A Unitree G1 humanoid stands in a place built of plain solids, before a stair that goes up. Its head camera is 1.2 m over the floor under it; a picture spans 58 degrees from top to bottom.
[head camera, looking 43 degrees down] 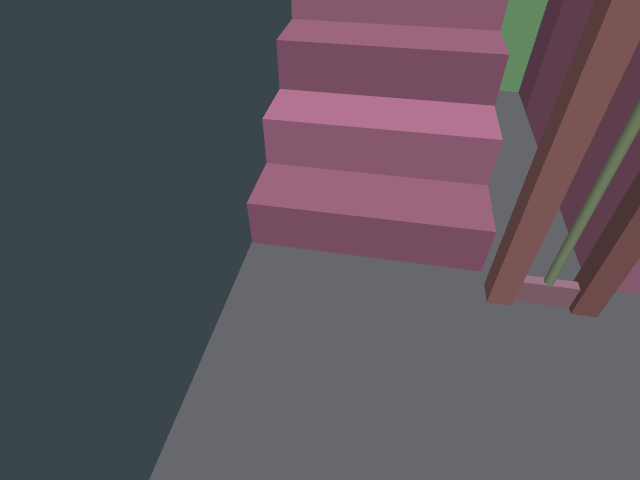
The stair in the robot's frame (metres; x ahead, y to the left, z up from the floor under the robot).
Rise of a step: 0.20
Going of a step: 0.28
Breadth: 0.90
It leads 10 degrees to the right of straight ahead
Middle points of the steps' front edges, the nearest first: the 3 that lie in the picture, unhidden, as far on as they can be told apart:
1.19 -0.17 0.20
1.46 -0.22 0.40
1.74 -0.27 0.60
